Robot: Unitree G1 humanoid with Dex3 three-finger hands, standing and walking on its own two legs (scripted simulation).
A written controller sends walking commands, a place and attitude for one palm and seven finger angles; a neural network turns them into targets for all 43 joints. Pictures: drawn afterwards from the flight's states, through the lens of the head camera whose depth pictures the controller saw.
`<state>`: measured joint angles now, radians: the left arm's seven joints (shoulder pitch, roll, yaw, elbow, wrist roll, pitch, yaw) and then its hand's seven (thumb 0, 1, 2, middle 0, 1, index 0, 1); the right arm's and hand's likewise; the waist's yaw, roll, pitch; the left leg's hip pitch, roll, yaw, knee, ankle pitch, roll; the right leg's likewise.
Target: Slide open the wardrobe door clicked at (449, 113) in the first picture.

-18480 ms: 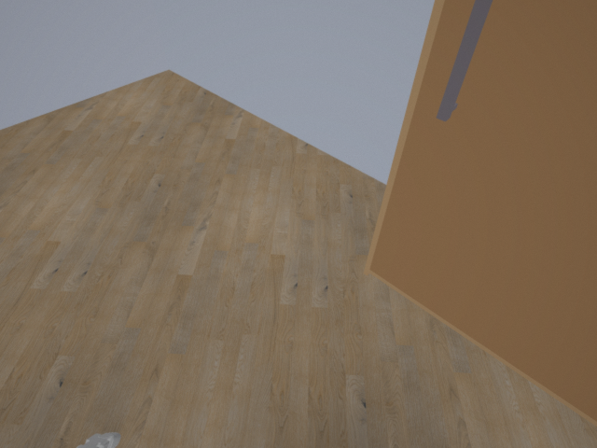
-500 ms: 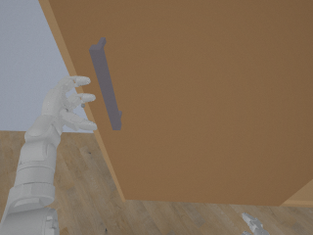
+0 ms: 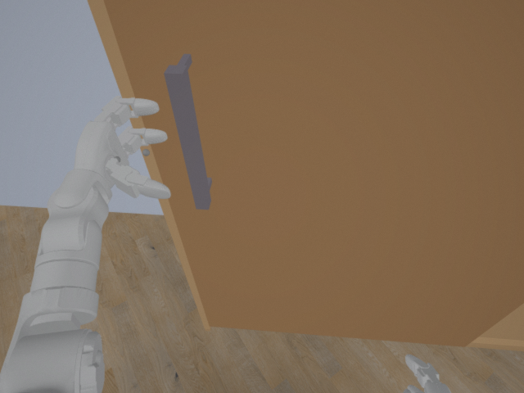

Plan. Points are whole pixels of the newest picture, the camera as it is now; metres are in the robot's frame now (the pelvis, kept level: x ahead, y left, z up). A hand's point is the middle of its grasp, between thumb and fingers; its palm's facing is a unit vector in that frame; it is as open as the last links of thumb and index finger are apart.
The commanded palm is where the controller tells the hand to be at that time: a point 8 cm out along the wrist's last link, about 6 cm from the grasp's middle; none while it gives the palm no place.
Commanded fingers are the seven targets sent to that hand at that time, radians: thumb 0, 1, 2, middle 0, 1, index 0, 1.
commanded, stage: move the hooked fingers beside the handle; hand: left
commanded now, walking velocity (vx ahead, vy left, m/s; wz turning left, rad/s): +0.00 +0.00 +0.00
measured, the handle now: (195, 140) +0.46 +0.13 +0.17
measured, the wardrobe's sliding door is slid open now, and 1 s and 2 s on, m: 0.00 0.00 0.00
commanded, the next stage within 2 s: feel for the door with the fingertips in 0.80 s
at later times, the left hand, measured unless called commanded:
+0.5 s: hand (140, 170) +0.39 +0.21 +0.16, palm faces -0.03 -1.00 -0.01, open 14.0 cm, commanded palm +0.36 +0.25 +0.18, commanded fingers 0.00 -0.50 0.30 -0.30 -1.20 -0.30 -1.20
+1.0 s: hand (149, 157) +0.39 +0.19 +0.18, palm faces -0.03 -1.00 +0.00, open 14.0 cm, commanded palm +0.37 +0.24 +0.18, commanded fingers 0.00 -0.50 0.30 -0.30 -1.20 -0.30 -1.20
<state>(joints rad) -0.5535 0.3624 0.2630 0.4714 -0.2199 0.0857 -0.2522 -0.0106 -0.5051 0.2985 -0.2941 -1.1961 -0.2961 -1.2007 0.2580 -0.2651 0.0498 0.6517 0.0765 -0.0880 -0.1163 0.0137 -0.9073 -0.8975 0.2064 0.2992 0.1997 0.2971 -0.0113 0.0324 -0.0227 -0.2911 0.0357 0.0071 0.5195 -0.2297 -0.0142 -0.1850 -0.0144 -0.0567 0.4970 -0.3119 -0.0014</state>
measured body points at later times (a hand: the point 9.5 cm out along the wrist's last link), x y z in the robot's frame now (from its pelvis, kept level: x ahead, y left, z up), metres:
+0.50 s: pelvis +0.01 +0.00 +0.00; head +0.00 -0.01 +0.45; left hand +0.39 +0.26 +0.16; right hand +0.14 -0.26 -0.10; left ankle +0.03 +0.13 -0.74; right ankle -0.03 -0.12 -0.74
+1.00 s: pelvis +0.00 +0.00 +0.00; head +0.00 -0.01 +0.45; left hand +0.39 +0.24 +0.19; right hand +0.14 -0.25 -0.10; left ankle +0.03 +0.13 -0.74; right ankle -0.03 -0.12 -0.74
